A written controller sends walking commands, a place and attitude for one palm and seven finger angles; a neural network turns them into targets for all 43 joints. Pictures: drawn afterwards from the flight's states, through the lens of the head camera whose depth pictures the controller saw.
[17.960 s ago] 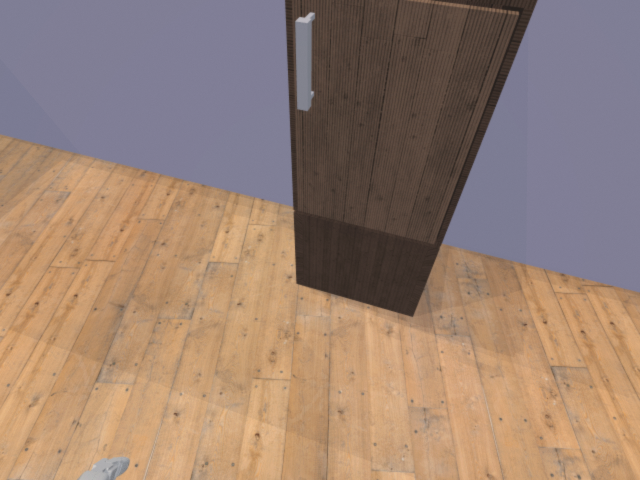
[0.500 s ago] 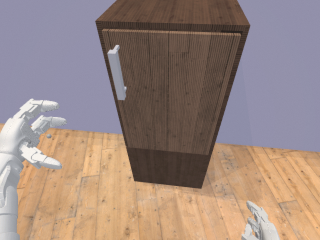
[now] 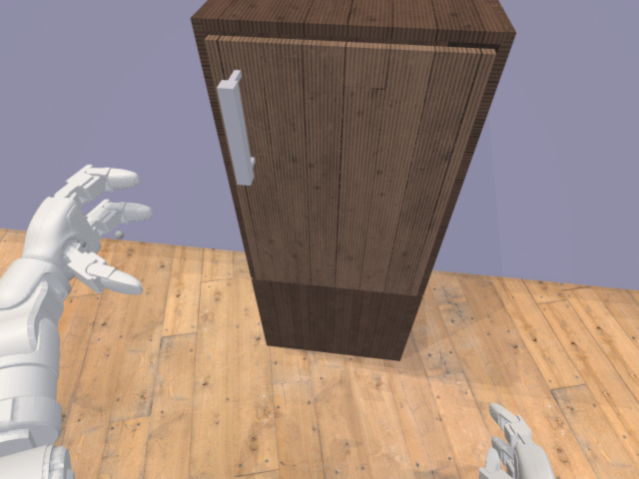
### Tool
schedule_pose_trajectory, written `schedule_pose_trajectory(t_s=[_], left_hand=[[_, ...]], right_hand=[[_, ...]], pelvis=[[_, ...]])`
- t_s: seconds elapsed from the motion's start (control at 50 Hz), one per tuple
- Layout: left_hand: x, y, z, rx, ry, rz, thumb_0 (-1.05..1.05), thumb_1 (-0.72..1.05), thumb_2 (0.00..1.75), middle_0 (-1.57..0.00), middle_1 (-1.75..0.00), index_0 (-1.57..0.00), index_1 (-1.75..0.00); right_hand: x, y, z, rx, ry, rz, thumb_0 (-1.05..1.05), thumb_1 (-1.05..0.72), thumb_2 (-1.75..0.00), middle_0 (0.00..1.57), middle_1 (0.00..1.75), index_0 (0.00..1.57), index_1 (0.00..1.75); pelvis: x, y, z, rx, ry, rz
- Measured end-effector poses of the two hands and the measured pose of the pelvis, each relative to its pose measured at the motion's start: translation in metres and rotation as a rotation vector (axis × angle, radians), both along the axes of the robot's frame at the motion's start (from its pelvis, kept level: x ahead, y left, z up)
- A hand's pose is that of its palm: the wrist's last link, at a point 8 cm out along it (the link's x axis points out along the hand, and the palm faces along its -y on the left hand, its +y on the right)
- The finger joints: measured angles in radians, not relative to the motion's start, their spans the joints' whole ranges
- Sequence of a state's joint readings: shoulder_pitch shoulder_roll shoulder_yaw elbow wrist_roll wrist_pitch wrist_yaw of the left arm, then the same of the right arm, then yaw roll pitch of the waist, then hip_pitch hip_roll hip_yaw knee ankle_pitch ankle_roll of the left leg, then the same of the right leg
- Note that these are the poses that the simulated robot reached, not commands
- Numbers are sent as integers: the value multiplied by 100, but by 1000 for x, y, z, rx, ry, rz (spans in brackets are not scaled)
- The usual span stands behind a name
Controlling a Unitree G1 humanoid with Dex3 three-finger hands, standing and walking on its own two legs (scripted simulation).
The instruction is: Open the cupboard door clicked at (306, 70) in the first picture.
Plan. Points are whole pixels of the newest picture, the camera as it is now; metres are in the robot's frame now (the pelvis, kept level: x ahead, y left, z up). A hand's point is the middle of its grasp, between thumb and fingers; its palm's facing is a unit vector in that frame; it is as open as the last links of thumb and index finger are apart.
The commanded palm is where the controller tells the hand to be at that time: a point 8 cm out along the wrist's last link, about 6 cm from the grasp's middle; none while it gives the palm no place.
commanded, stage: move the hooked fingers beside the handle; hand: left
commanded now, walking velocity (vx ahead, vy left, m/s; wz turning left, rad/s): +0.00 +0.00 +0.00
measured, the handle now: (241, 130) +0.60 +0.18 +0.12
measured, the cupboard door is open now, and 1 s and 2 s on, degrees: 0 0 0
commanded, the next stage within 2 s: none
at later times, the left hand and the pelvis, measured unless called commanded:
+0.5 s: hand (141, 192) +0.42 +0.27 +0.14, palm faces -0.02 -1.00 -0.03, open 14.0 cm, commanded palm +0.41 +0.31 +0.14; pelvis +0.01 +0.02 +0.00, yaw -1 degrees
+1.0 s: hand (175, 155) +0.50 +0.25 +0.14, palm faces -0.04 -1.00 +0.01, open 14.0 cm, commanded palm +0.49 +0.31 +0.13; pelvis +0.02 +0.02 -0.01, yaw -2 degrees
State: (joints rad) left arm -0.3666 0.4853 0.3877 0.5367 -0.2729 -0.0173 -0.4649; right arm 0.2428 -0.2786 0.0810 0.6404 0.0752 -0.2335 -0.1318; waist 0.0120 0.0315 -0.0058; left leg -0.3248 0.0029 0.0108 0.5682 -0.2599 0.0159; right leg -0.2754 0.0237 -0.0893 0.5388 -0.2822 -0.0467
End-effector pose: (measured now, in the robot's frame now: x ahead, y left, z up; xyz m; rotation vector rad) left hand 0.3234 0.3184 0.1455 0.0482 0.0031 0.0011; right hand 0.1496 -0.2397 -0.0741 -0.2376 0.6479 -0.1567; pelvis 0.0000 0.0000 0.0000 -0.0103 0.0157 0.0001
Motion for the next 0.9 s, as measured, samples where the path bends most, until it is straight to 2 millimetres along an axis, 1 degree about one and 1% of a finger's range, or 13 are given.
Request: schedule_pose_trajectory(t_s=[0.06,0.14,0.26,0.38,0.44,0.52,0.6,0.68,0.76,0.9], left_hand=[[15,-4,3,-5,-16,-22,-1,-50,30,-30,-120,-30,-120],[31,-2,4,-23,-19,-21,-1,-50,30,-30,-120,-30,-120],[43,3,-2,-15,6,-12,-1,-50,30,-30,-120,-30,-120],[55,5,-5,-35,0,-10,-1,-50,30,-30,-120,-30,-120],[65,6,-5,-34,6,-6,-1,-50,30,-30,-120,-30,-120],[81,1,-1,-23,6,-22,-1,-50,30,-30,-120,-30,-120],[99,-3,-1,-50,16,-33,-1,-50,30,-30,-120,-30,-120],[116,-5,-5,-51,39,-31,-1,-50,30,-30,-120,-30,-120],[130,-4,-7,-40,33,-22,-1,-50,30,-30,-120,-30,-120],[147,-11,-2,-32,-2,-44,-1,-50,30,-29,-120,-29,-120]], right_hand=[[-8,-1,-2,-1,20,-21,2,-91,-90,21,30,21,30],[-20,-4,-4,-2,56,-49,2,-91,-90,21,30,21,30],[-35,-6,-10,-6,119,-74,2,-91,-90,21,30,21,30],[-43,-5,-14,-20,179,-76,2,-91,-90,21,30,21,30],[-46,-5,-15,-29,200,-78,2,-91,-90,21,30,21,30],[-50,-4,-17,-33,223,-83,2,-91,-90,21,30,21,30],[-58,-5,-20,-35,257,-97,2,-91,-90,21,30,21,30],[-71,-7,-24,-40,304,-117,1,-91,-90,21,30,21,30],[-90,-11,-27,-43,367,-150,1,-91,-90,21,30,21,30],[-123,-14,-32,-43,488,-201,1,-91,-90,21,30,21,30]], pelvis=[[3,3,0,0,11,-9],[7,6,0,2,24,-21],[12,11,0,1,42,-29],[13,14,-1,-2,55,-21],[12,14,-2,-5,64,-16],[12,17,-3,-8,80,-13],[13,17,-4,-8,98,-16],[12,18,-6,-9,120,-20],[13,18,-8,-9,145,-30],[18,18,-10,-11,170,-35]])
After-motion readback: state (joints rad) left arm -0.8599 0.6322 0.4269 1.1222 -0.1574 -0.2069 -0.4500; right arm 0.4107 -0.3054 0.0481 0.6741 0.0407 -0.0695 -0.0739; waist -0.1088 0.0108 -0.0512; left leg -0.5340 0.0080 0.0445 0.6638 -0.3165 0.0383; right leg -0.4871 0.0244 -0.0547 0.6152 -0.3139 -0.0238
